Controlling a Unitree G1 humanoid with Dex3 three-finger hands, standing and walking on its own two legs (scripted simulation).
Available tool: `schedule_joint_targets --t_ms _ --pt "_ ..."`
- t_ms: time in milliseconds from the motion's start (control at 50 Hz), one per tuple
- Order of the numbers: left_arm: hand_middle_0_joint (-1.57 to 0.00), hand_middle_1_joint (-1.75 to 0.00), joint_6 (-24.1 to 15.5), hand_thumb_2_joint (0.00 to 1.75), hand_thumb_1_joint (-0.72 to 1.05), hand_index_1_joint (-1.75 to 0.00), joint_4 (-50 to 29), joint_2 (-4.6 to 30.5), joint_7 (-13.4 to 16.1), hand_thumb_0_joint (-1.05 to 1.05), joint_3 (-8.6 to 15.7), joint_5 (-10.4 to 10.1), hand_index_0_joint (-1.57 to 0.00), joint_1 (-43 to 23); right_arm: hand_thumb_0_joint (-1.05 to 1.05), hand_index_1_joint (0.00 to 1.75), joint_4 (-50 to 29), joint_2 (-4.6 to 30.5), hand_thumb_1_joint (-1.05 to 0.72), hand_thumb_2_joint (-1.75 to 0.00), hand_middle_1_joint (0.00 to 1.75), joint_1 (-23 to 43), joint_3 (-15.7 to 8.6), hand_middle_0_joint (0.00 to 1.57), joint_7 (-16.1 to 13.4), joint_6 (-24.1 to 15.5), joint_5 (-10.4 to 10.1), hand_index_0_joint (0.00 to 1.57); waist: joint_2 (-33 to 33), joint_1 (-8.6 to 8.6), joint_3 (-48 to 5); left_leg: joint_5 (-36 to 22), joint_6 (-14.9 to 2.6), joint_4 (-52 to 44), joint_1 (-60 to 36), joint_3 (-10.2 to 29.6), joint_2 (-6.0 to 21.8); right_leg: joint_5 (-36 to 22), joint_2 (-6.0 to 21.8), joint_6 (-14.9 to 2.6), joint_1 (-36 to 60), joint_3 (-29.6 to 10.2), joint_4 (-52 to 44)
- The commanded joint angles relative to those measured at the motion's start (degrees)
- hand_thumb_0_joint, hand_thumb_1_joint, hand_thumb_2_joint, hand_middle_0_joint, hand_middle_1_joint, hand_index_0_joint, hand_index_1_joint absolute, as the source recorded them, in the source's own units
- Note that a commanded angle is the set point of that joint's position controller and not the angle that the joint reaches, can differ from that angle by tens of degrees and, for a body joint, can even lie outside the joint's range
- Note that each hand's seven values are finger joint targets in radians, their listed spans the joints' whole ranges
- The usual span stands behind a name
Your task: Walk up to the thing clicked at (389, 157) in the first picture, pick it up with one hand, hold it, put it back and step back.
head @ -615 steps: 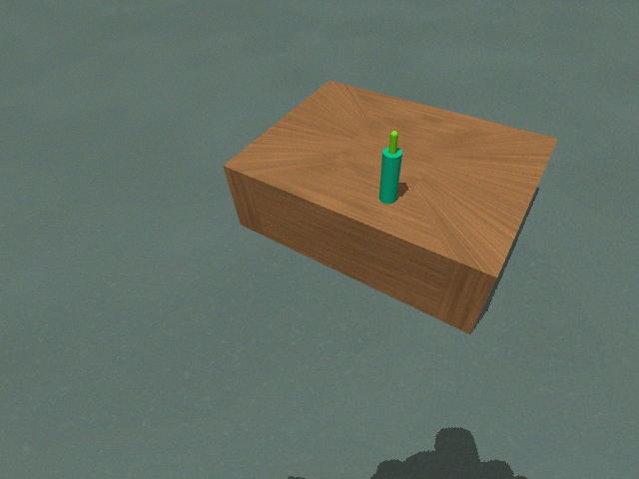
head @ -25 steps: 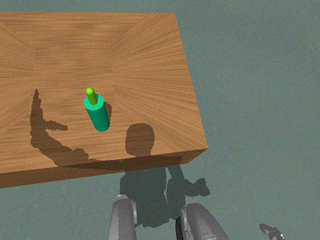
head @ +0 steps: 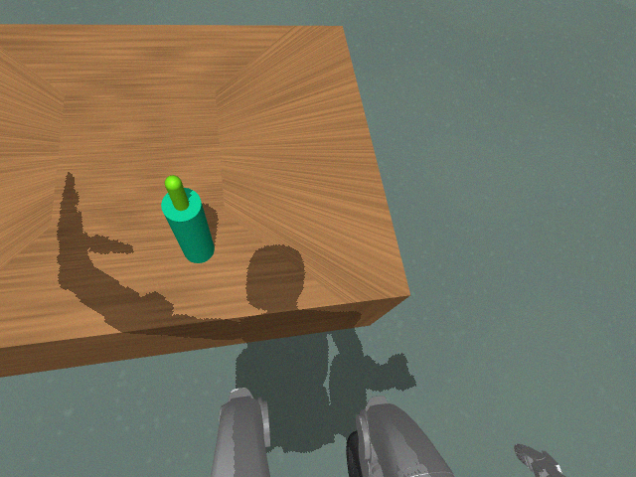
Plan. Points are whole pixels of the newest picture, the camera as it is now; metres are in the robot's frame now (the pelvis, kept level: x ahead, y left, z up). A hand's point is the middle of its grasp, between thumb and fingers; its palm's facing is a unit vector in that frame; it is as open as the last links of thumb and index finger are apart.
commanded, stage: go down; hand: left
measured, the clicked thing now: (187, 220) +0.51 +0.20 -0.20
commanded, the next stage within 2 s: approach in 1.08 s
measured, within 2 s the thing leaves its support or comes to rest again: neither
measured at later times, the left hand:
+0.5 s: hand out of the picture +0.44 +0.40 +0.07, palm faces +0.20 -0.98 +0.02, open 17.2 cm
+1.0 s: hand out of the picture +0.44 +0.40 +0.07, palm faces +0.20 -0.98 +0.03, open 17.1 cm
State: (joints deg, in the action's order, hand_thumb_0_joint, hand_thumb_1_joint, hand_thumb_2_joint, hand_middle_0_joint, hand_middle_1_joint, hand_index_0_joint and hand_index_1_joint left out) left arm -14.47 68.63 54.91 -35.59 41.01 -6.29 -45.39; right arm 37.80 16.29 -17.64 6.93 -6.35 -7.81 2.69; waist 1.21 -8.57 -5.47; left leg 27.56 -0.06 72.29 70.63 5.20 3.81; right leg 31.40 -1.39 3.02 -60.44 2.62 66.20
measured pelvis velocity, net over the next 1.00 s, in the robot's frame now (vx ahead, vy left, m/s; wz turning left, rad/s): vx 0.00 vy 0.00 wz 0.00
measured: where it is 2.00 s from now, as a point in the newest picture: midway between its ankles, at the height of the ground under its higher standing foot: outside the picture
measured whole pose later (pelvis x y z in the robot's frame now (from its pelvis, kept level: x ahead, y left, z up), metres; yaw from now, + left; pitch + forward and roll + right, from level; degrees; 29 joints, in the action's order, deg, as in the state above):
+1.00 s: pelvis +0.00 +0.00 -0.01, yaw +0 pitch +27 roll -8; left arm -16.9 67.5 55.0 -37.6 43.2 -9.1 -45.9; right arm 38.2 16.0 -16.2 7.4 -6.6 -7.6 2.6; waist 1.2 -8.6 -5.5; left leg 28.3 0.0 74.0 72.7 5.5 3.7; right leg 32.2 -1.5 3.0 -62.4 2.8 67.9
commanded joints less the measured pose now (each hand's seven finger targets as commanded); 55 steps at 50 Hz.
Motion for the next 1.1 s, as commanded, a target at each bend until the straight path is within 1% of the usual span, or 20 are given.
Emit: schedule_joint_targets --t_ms 0,120,160,180,240,320,380,420,480,520,600,640,680,740,760,840,900,960,980,1080 --pt "-0.05 -0.02 -3.87 0.05 -0.45 -0.03 -12.8 23.01 0.16 0.0 1.94 -2.39 -0.03 -16.52 0.0 0.3 -2.66 13.03 -0.9 -0.9 0.3 -8.73 -4.58 0.2 -1.46 -1.03 -0.28 0.2 -18.88 2.52 -27.3 -17.97 0.22 -10.46 -36.35 1.4 -0.15 -11.95 -1.1 -4.5 -0.91 1.55 -6.83" --pt "-0.05 -0.02 -3.96 0.04 -0.46 -0.03 -10.59 20.92 -0.47 0.0 1.7 -3.48 -0.04 -14.67 0.0 0.3 -2.77 12.99 -0.9 -0.9 0.3 -8.58 -4.54 0.2 -1.71 -1.09 -0.5 0.2 -15.81 1.68 -26.12 -18.1 -0.28 -9.18 -34.1 1.02 -0.3 -13.07 -1.22 -4.28 -0.7 1.27 -7.22" --pt "-0.05 -0.01 -4.31 0.03 -0.45 -0.02 -11.06 22.29 -0.61 0.0 2.3 -3.38 -0.04 -15.11 0.0 0.3 -2.34 13.11 -0.9 -0.9 0.3 -8.97 -4.43 0.2 -1.72 -1.05 -0.27 0.2 -16.86 2.18 -27.25 -21.58 -0.07 -8.52 -35.34 1.43 -0.13 -14.21 -1.21 -4.3 -1.63 1.52 -6.56" --pt "-0.05 -0.02 -4.54 0.05 -0.45 -0.03 -11.38 21.93 -0.84 0.0 2.24 -3.58 -0.03 -15.76 0.0 0.3 -2.21 13.25 -0.9 -0.9 0.3 -9.34 -4.43 0.2 -1.72 -1.08 -0.24 0.2 -16.7 1.68 -27.95 -23.23 -0.11 -8.08 -35.86 1.62 -0.1 -15.13 -1.15 -4.28 -1.75 1.63 -6.34" --pt "-0.05 -0.02 -5.32 0.06 -0.44 -0.03 -13.89 23.52 -0.75 0.0 3.21 -3.62 -0.03 -16.82 0.0 0.3 -1.96 13.07 -0.9 -0.9 0.3 -9.36 -4.52 0.2 -1.7 -1.07 -0.19 0.2 -17.89 2.56 -29.32 -22.09 -0.04 -8.18 -36.56 1.29 -0.34 -14.51 -1.06 -4.3 -1.03 1.24 -6.39" --pt "-0.05 -0.02 -5.36 0.06 -0.43 -0.03 -13.78 23.12 -0.89 0.0 3.6 -3.86 -0.03 -16.65 0.0 0.3 -1.85 12.86 -0.9 -0.9 0.3 -9.34 -4.36 0.2 -1.63 -0.99 -0.02 0.2 -18.78 2.31 -31.01 -24.16 0.03 -7.84 -38.05 1.31 -0.33 -16.07 -0.94 -4.2 -0.41 1.41 -6.12" --pt "-0.04 -0.02 -4.94 0.05 -0.44 -0.03 -12.65 22.39 -0.89 0.0 3.11 -3.79 -0.03 -16.01 0.0 0.3 -2.1 12.8 -0.9 -0.9 0.3 -8.64 -4.41 0.2 -1.8 -0.91 -0.21 0.2 -17.92 2.04 -28.69 -19.1 -0.21 -8.44 -35.85 0.94 -0.52 -13.35 -1.07 -4.25 -0.94 1.15 -6.61" --pt "-0.05 -0.02 -5.13 0.04 -0.43 -0.03 -14.1 23.26 -0.75 0.0 3.43 -3.76 -0.04 -16.19 0.0 0.3 -2.23 12.92 -0.9 -0.9 0.3 -8.22 -4.59 0.2 -1.83 -0.87 -0.3 0.2 -18.72 2.72 -28.76 -17.69 -0.04 -9.0 -35.65 1.0 -0.54 -12.0 -1.1 -4.43 -1.25 1.06 -6.69" --pt "-0.05 -0.03 -5.12 0.04 -0.45 -0.03 -12.58 21.71 -0.8 0.0 3.05 -4.26 -0.04 -14.95 0.0 0.3 -2.45 12.77 -0.9 -0.9 0.3 -7.98 -4.38 0.2 -1.82 -0.93 -0.46 0.2 -17.26 2.24 -27.2 -17.66 -0.13 -8.98 -34.74 1.19 -0.32 -12.31 -1.23 -4.32 -1.41 1.36 -6.49" --pt "-0.05 -0.02 -5.45 0.04 -0.44 -0.03 -12.48 22.55 -0.89 0.0 3.75 -4.46 -0.04 -15.08 0.0 0.3 -2.33 12.67 -0.9 -0.9 0.3 -8.26 -4.18 0.2 -1.77 -0.94 -0.43 0.2 -17.32 2.45 -27.17 -19.18 -0.14 -8.43 -34.24 1.25 -0.39 -13.06 -1.2 -4.35 -1.48 1.33 -6.29" --pt "-0.05 -0.02 -5.83 0.04 -0.42 -0.03 -12.33 19.83 -1.68 0.0 2.37 -4.88 -0.04 -13.98 0.0 0.3 -2.39 12.69 -0.91 -0.9 0.3 -8.34 -4.42 0.2 -1.71 -1.14 -0.4 0.2 -16.78 1.89 -27.49 -21.57 -0.15 -7.61 -34.66 1.32 -0.37 -14.55 -1.08 -4.31 -1.68 1.31 -5.9" --pt "-0.05 -0.02 -6.32 0.05 -0.44 -0.03 -13.54 21.43 -1.79 0.0 3.21 -5.24 -0.04 -14.76 0.0 0.3 -2.09 12.8 -0.9 -0.9 0.3 -8.13 -4.34 0.2 -1.69 -1.09 -0.48 0.2 -16.89 2.13 -28.46 -21.45 -0.19 -7.42 -34.94 1.26 -0.37 -14.52 -1.08 -4.25 -1.64 1.18 -5.71" --pt "-0.05 -0.03 -6.47 0.04 -0.44 -0.03 -14.02 20.37 -2.09 0.0 2.84 -5.64 -0.04 -15.56 0.0 0.3 -1.67 12.87 -0.91 -0.9 0.3 -8.7 -4.57 0.2 -1.67 -1.11 -0.41 0.2 -17.44 1.63 -29.71 -23.22 0.06 -7.19 -36.43 1.81 -0.2 -15.08 -1.15 -4.23 -2.17 1.52 -5.3" --pt "-0.04 -0.03 -7.07 0.05 -0.44 -0.03 -15.52 23.2 -1.85 0.0 4.65 -5.6 -0.03 -16.89 0.0 0.3 -1.19 13.04 -0.91 -0.9 0.3 -8.72 -4.47 0.2 -1.73 -1.04 -0.39 0.2 -18.84 2.55 -30.99 -23.36 0.22 -7.21 -37.4 1.88 -0.25 -14.41 -1.08 -4.33 -2.68 1.49 -4.98" --pt "-0.05 -0.03 -7.01 0.04 -0.42 -0.03 -15.14 22.72 -1.9 0.0 3.97 -5.5 -0.04 -16.91 0.0 0.3 -1.29 12.83 -0.91 -0.9 0.3 -8.57 -4.23 0.2 -1.68 -1.06 -0.29 0.2 -18.85 2.56 -30.67 -23.98 0.2 -7.25 -37.25 1.87 -0.35 -14.91 -1.01 -4.34 -2.26 1.5 -4.98" --pt "-0.04 -0.03 -6.83 0.06 -0.41 -0.03 -14.7 23.54 -1.88 0.0 4.49 -5.07 -0.03 -16.83 0.0 0.3 -0.99 12.84 -0.91 -0.9 0.3 -8.59 -4.06 0.2 -1.73 -0.81 -0.02 0.2 -19.17 2.71 -31.39 -26.4 0.13 -6.63 -38.13 1.85 -0.35 -16.33 -1.04 -4.22 -2.54 1.48 -4.94" --pt "-0.04 -0.03 -6.21 0.05 -0.43 -0.04 -13.23 23.43 -1.91 0.0 4.51 -4.62 -0.03 -16.1 0.0 0.3 -1.4 12.76 -0.91 -0.9 0.3 -8.02 -4.06 0.2 -1.64 -0.74 -0.08 0.2 -20.1 2.84 -29.5 -23.35 0.41 -7.51 -37.17 2.08 -0.25 -13.78 -1.12 -4.48 -3.71 1.64 -4.63" --pt "-0.05 -0.03 -5.97 0.04 -0.42 -0.03 -13.8 23.34 -1.82 0.0 3.96 -4.65 -0.04 -16.94 0.0 0.3 -1.9 12.88 -0.91 -0.9 0.3 -8.14 -4.0 0.2 -1.53 -0.73 -0.06 0.2 -19.36 2.61 -29.58 -23.26 0.18 -7.36 -36.4 1.81 -0.3 -14.51 -1.17 -4.46 -2.83 1.55 -5.08" --pt "-0.04 -0.03 -5.83 0.05 -0.43 -0.03 -12.6 21.71 -1.91 0.0 3.59 -5.1 -0.04 -16.62 0.0 0.3 -1.99 12.86 -0.9 -0.9 0.3 -7.96 -4.2 0.2 -1.66 -0.74 -0.26 0.2 -17.89 1.83 -29.18 -21.94 0.01 -7.22 -36.22 1.69 -0.25 -14.07 -1.33 -4.29 -3.14 1.49 -5.33" --pt "-0.05 -0.04 -5.32 0.04 -0.45 -0.04 -12.24 20.75 -1.62 0.0 2.73 -5.03 -0.04 -15.0 0.0 0.3 -2.21 12.97 -0.9 -0.9 0.3 -8.45 -4.34 0.2 -1.49 -0.88 -0.47 0.2 -15.95 1.74 -28.85 -21.27 -0.29 -7.08 -34.9 1.58 -0.36 -14.59 -1.27 -4.17 -2.06 1.45 -5.56"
